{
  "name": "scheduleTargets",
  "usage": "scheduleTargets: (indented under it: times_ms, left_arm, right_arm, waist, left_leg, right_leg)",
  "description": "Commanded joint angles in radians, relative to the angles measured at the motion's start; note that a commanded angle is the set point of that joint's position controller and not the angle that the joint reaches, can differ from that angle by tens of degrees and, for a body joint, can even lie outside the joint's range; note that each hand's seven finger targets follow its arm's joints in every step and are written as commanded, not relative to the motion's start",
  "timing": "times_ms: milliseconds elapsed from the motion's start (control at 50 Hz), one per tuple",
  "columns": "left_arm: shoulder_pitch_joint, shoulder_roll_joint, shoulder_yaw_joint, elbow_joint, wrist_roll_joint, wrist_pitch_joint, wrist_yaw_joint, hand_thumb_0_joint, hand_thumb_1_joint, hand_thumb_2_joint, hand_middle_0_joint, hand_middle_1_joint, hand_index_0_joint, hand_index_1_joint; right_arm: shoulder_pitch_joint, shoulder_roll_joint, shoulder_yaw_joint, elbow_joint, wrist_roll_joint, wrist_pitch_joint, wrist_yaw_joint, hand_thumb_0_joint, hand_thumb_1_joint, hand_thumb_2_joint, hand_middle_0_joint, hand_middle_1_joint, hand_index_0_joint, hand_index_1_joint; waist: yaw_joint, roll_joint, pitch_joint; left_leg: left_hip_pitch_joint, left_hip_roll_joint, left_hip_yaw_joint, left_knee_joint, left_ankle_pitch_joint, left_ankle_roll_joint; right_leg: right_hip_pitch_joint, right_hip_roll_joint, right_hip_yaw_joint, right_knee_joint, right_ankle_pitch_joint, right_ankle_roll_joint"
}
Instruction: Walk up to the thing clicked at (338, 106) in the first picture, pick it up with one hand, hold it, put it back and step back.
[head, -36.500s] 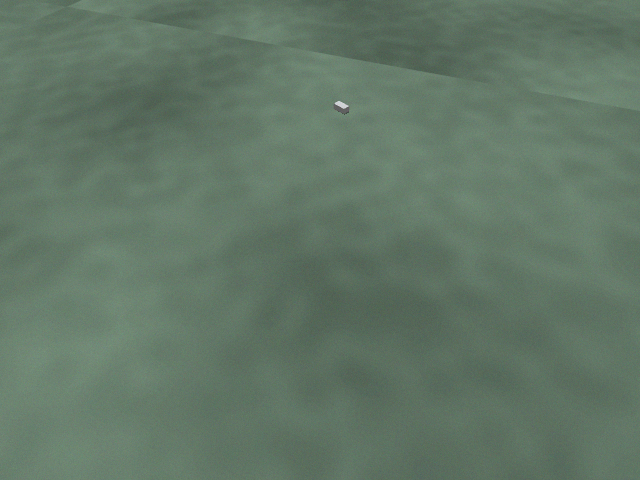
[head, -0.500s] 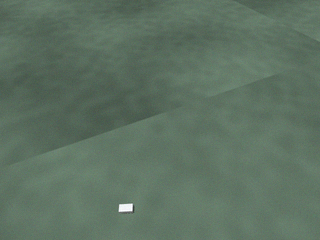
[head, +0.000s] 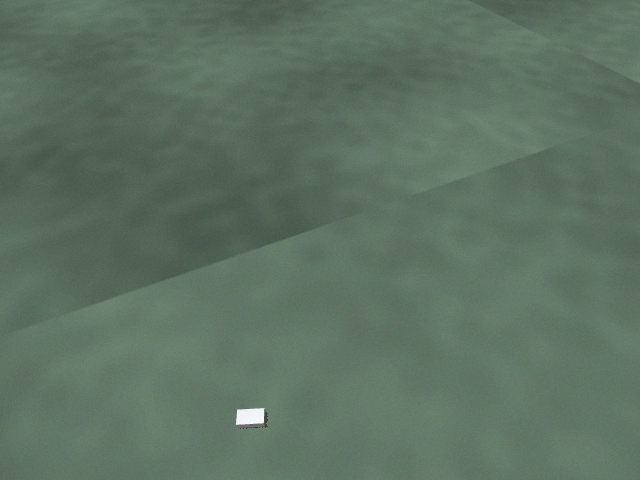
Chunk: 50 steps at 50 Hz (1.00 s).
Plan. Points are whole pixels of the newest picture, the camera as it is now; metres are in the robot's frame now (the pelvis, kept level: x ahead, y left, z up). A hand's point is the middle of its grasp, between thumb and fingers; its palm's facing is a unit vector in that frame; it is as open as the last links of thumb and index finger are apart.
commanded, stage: stand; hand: left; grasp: from above
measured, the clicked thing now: (251, 418) +0.41 +0.24 -0.77
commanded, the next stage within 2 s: step back in 0.70 s
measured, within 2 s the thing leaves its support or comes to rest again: neither
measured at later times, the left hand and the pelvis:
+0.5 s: hand out of the picture +0.08 +0.24 -0.16, palm faces +0.01 -0.94 -0.34, open 7.4 cm; pelvis +0.01 +0.00 +0.00, yaw +0 degrees
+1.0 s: hand out of the picture +0.06 +0.27 -0.17, palm faces -0.02 -0.92 -0.40, open 7.4 cm; pelvis -0.05 +0.00 -0.02, yaw +0 degrees
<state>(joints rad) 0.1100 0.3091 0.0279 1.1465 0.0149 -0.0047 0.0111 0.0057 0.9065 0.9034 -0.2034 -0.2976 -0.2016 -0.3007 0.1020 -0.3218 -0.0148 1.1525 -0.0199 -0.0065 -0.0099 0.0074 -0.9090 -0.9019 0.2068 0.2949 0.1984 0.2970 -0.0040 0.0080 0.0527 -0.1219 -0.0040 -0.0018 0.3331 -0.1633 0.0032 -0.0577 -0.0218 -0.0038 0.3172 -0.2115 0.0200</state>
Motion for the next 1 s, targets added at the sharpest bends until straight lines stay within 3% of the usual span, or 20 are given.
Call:
scheduleTargets:
  times_ms: [0, 180, 280, 420, 460, 560, 660, 680, 740, 820, 880, 920, 940, 960, 980]
  left_arm:
    - [-0.039, 0.203, 0.032, -0.054, 0.001, -0.02, 0.012, 0.0, 0.9, 0.9, -0.2, -0.3, -0.2, -0.301]
    - [-0.031, 0.207, 0.03, -0.057, -0.002, -0.022, 0.008, 0.0, 0.9, 0.9, -0.2, -0.3, -0.2, -0.3]
    - [-0.032, 0.216, 0.032, -0.064, -0.003, -0.024, 0.01, 0.0, 0.9, 0.9, -0.2, -0.3, -0.2, -0.3]
    - [-0.024, 0.211, 0.027, -0.065, -0.004, -0.022, 0.01, 0.0, 0.9, 0.9, -0.2, -0.3, -0.2, -0.3]
    - [-0.03, 0.215, 0.029, -0.065, -0.006, -0.024, 0.01, 0.0, 0.9, 0.9, -0.2, -0.3, -0.2, -0.3]
    - [-0.03, 0.219, 0.029, -0.065, -0.003, -0.024, 0.01, 0.0, 0.9, 0.9, -0.2, -0.3, -0.2, -0.3]
    - [-0.037, 0.226, 0.03, -0.073, -0.005, -0.026, 0.008, 0.0, 0.9, 0.9, -0.2, -0.3, -0.2, -0.3]
    - [-0.036, 0.307, 0.068, -0.095, -0.021, -0.016, 0.013, 0.0, 0.9, 0.9, -0.2, -0.3, -0.2, -0.3]
    - [-0.014, 0.293, 0.072, -0.134, -0.025, -0.008, 0.019, 0.0, 0.9, 0.9, -0.2, -0.3, -0.2, -0.3]
    - [-0.043, 0.295, 0.078, -0.198, -0.018, 0.007, 0.015, 0.0, 0.9, 0.9, -0.2, -0.3, -0.2, -0.3]
    - [-0.048, 0.287, 0.078, -0.229, -0.014, 0.02, 0.012, 0.0, 0.9, 0.9, -0.2, -0.3, -0.2, -0.3]
    - [-0.028, 0.262, 0.069, -0.238, -0.009, 0.028, 0.008, 0.0, 0.9, 0.9, -0.2, -0.3, -0.2, -0.3]
    - [-0.005, 0.25, 0.068, -0.235, -0.007, 0.035, 0.006, 0.0, 0.9, 0.9, -0.2, -0.3, -0.2, -0.3]
    - [0.033, 0.249, 0.076, -0.232, -0.005, 0.042, 0.005, 0.0, 0.9, 0.9, -0.2, -0.3, -0.2, -0.3]
    - [0.035, 0.254, 0.08, -0.239, -0.002, 0.047, 0.006, 0.0, 0.9, 0.9, -0.2, -0.3, -0.2, -0.3]
  right_arm:
    - [-0.035, -0.199, -0.032, -0.054, 0.004, -0.023, -0.011, 0.0, -0.9, -0.9, 0.2, 0.3, 0.2, 0.3]
    - [-0.039, -0.211, -0.033, -0.053, 0.006, -0.027, -0.008, 0.0, -0.9, -0.9, 0.2, 0.3, 0.2, 0.3]
    - [-0.033, -0.215, -0.03, -0.054, 0.006, -0.032, -0.011, 0.0, -0.9, -0.9, 0.2, 0.3, 0.2, 0.3]
    - [-0.033, -0.222, -0.031, -0.056, 0.007, -0.031, -0.013, 0.0, -0.9, -0.9, 0.2, 0.3, 0.2, 0.3]
    - [-0.029, -0.216, -0.028, -0.055, 0.008, -0.03, -0.013, 0.0, -0.9, -0.9, 0.2, 0.3, 0.2, 0.3]
    - [-0.035, -0.215, -0.027, -0.06, 0.008, -0.025, -0.009, 0.0, -0.9, -0.9, 0.2, 0.3, 0.2, 0.3]
    - [-0.038, -0.214, -0.027, -0.061, 0.008, -0.028, -0.009, 0.0, -0.9, -0.9, 0.2, 0.3, 0.2, 0.3]
    - [-0.08, -0.273, -0.046, -0.091, 0.01, -0.008, -0.002, 0.0, -0.9, -0.9, 0.2, 0.3, 0.2, 0.3]
    - [-0.045, -0.245, -0.049, -0.123, 0.023, 0.007, 0.001, 0.0, -0.9, -0.9, 0.2, 0.3, 0.2, 0.3]
    - [-0.026, -0.26, -0.066, -0.161, 0.024, 0.023, 0.007, 0.0, -0.9, -0.9, 0.2, 0.3, 0.2, 0.3]
    - [-0.028, -0.272, -0.08, -0.193, 0.02, 0.03, 0.01, 0.0, -0.9, -0.9, 0.2, 0.3, 0.2, 0.3]
    - [-0.036, -0.299, -0.091, -0.215, 0.016, 0.032, 0.013, 0.0, -0.9, -0.9, 0.2, 0.3, 0.2, 0.3]
    - [-0.049, -0.321, -0.099, -0.228, 0.011, 0.031, 0.013, 0.0, -0.9, -0.9, 0.2, 0.3, 0.2, 0.3]
    - [-0.061, -0.336, -0.104, -0.247, 0.005, 0.03, 0.011, 0.0, -0.9, -0.9, 0.2, 0.3, 0.2, 0.3]
    - [-0.049, -0.345, -0.108, -0.261, -0.006, 0.028, 0.008, 0.0, -0.9, -0.9, 0.2, 0.3, 0.2, 0.3]
  waist:
    - [-0.001, -0.021, -0.026]
    - [0.005, -0.003, -0.061]
    - [0.005, 0.008, -0.099]
    - [0.007, -0.01, -0.1]
    - [0.002, -0.018, -0.092]
    - [0.0, -0.024, -0.058]
    - [0.0, -0.009, -0.068]
    - [-0.001, -0.017, 0.036]
    - [-0.006, -0.026, -0.038]
    - [-0.015, -0.03, -0.146]
    - [-0.016, 0.003, -0.155]
    - [-0.015, 0.065, -0.135]
    - [-0.01, 0.128, -0.136]
    - [-0.004, 0.191, -0.141]
    - [-0.016, 0.191, -0.136]
  left_leg:
    - [0.007, 0.119, -0.107, -0.07, 0.079, 0.017]
    - [0.023, 0.122, -0.104, -0.062, 0.114, 0.019]
    - [0.052, 0.13, -0.098, -0.036, 0.246, 0.024]
    - [0.071, 0.133, -0.094, -0.027, 0.292, 0.021]
    - [0.066, 0.131, -0.093, -0.027, 0.29, 0.019]
    - [0.04, 0.127, -0.097, -0.045, 0.192, 0.019]
    - [0.048, 0.129, -0.096, -0.045, 0.197, 0.018]
    - [-0.031, 0.111, -0.104, 0.055, 0.331, 0.037]
    - [-0.026, 0.104, -0.077, 0.119, 0.356, 0.05]
    - [-0.033, 0.09, -0.073, 0.202, 0.267, 0.073]
    - [-0.057, 0.122, -0.123, 0.196, 0.238, 0.116]
    - [-0.099, 0.193, -0.208, 0.113, 0.238, 0.174]
    - [-0.116, 0.255, -0.268, 0.054, 0.25, 0.218]
    - [-0.125, 0.325, -0.336, 0.021, 0.281, 0.269]
    - [-0.137, 0.364, -0.375, 0.006, 0.302, 0.307]
  right_leg:
    - [-0.053, -0.096, 0.068, -0.066, 0.067, -0.029]
    - [-0.033, -0.104, 0.074, -0.06, 0.096, -0.034]
    - [0.002, -0.111, 0.071, -0.038, 0.209, -0.035]
    - [-0.003, -0.11, 0.063, -0.036, 0.241, -0.029]
    - [0.001, -0.113, 0.067, -0.036, 0.252, -0.03]
    - [-0.023, -0.108, 0.065, -0.06, 0.168, -0.028]
    - [-0.021, -0.112, 0.074, -0.063, 0.174, -0.034]
    - [-0.099, -0.092, 0.083, 0.022, 0.341, -0.041]
    - [-0.082, -0.098, 0.082, 0.084, 0.382, -0.074]
    - [-0.097, -0.123, 0.123, 0.15, 0.295, -0.122]
    - [-0.15, -0.088, 0.099, 0.235, 0.183, -0.124]
    - [-0.176, -0.015, 0.051, 0.351, 0.056, -0.09]
    - [-0.181, 0.046, 0.008, 0.466, -0.062, -0.071]
    - [-0.203, 0.08, 0.008, 0.598, -0.288, -0.06]
    - [-0.238, 0.079, 0.048, 0.714, -0.394, -0.056]
